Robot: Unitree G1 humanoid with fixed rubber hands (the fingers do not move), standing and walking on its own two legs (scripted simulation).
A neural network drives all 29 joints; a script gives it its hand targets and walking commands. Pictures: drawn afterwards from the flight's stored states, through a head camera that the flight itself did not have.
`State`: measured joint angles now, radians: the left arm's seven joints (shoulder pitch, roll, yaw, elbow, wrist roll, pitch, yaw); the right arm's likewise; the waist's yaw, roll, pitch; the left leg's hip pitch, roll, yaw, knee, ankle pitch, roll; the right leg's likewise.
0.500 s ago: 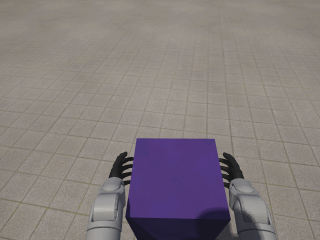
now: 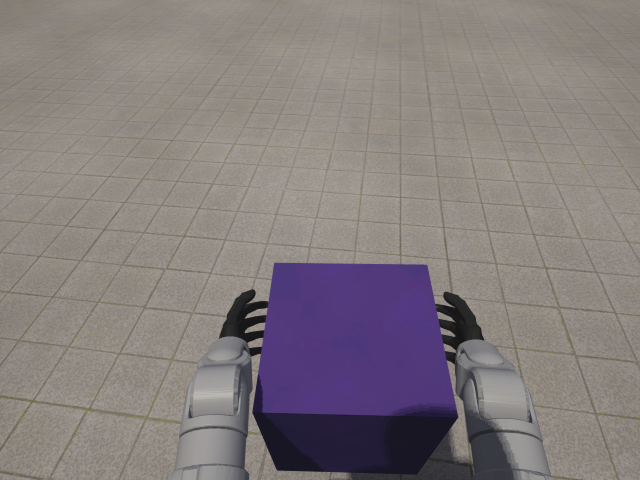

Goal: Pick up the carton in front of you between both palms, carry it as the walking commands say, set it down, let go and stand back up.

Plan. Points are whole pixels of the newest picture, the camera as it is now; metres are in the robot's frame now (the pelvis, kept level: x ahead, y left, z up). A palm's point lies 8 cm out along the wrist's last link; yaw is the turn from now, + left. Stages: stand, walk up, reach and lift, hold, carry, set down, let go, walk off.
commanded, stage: set down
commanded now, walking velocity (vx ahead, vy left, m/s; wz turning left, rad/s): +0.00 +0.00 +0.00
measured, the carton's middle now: (348, 372) +0.29 +0.01 -0.05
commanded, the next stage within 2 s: none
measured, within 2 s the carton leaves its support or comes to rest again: neither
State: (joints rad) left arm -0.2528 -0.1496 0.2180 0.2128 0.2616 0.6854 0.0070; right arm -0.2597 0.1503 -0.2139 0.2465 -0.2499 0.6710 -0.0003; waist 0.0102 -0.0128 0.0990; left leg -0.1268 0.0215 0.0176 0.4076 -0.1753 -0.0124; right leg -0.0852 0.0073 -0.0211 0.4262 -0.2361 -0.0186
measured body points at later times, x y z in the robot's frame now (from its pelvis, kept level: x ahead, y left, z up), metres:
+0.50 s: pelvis -0.07 +0.02 -0.09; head +0.16 +0.02 +0.29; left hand +0.35 +0.16 -0.18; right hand +0.36 -0.14 -0.18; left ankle +0.04 +0.13 -0.74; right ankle +0.00 -0.11 -0.74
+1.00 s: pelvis -0.06 +0.01 -0.22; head +0.20 +0.00 +0.14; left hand +0.40 +0.17 -0.32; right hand +0.40 -0.13 -0.32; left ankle +0.04 +0.13 -0.74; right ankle +0.00 -0.11 -0.74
